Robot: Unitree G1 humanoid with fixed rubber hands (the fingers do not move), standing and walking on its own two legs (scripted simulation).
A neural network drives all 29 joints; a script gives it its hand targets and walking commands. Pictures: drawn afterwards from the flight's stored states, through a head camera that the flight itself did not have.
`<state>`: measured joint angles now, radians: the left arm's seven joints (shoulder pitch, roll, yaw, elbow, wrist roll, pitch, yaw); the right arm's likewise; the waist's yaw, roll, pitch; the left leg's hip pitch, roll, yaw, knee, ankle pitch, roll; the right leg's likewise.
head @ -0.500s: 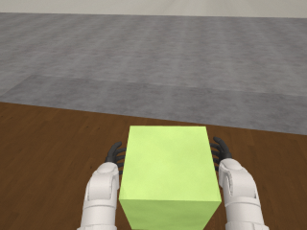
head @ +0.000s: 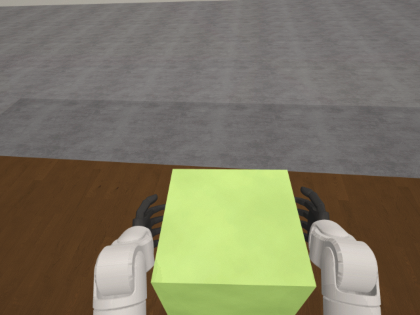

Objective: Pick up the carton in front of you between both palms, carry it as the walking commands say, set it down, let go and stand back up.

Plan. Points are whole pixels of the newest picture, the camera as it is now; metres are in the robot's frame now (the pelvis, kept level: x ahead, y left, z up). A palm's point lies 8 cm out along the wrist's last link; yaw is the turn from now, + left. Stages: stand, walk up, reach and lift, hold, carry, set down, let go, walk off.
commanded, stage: carry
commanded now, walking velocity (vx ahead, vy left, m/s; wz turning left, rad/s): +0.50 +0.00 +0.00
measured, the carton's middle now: (228, 252) +0.25 +0.00 +0.01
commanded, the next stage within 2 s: none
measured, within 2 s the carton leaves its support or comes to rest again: neither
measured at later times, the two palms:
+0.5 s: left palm (183, 121) +0.57 +0.10 +0.10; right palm (297, 112) +0.59 -0.20 +0.09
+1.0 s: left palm (190, 69) +0.93 +0.11 +0.07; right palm (272, 62) +0.94 -0.19 +0.08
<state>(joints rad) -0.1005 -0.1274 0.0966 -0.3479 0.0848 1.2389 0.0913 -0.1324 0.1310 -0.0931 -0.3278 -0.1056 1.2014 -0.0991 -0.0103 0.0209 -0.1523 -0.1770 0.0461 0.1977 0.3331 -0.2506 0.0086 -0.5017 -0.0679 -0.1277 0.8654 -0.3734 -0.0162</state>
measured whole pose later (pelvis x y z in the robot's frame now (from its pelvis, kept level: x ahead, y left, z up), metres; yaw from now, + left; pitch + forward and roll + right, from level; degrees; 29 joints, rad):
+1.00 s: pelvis +0.67 -0.04 +0.00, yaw -1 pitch +4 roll -1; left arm -0.09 -0.13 0.07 -0.36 0.11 1.16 0.08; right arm -0.14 0.13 -0.11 -0.33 -0.09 1.12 -0.08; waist -0.01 0.00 -0.06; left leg -0.09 0.03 0.21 0.31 -0.30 0.03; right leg -0.65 -0.12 -0.12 0.75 -0.12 -0.02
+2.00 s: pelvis +1.36 -0.13 -0.10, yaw +1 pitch +2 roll +4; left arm -0.63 -0.06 0.24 -0.11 0.10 1.23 0.12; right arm -0.69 0.01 -0.22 0.02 0.00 1.13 -0.14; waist -0.07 -0.09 0.03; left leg -0.23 -0.06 0.09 1.07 -0.61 0.05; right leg -0.50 -0.06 -0.09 0.40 0.45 -0.04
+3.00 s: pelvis +2.01 -0.17 -0.13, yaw +2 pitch +5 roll +1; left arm -0.12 -0.13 0.09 -0.30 0.10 1.20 0.10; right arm -0.16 0.13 -0.13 -0.29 -0.10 1.17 -0.10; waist 0.02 0.01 -0.11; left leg -0.51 0.05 0.09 0.93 -0.35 -0.01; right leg -0.21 -0.05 -0.21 0.34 -0.21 -0.03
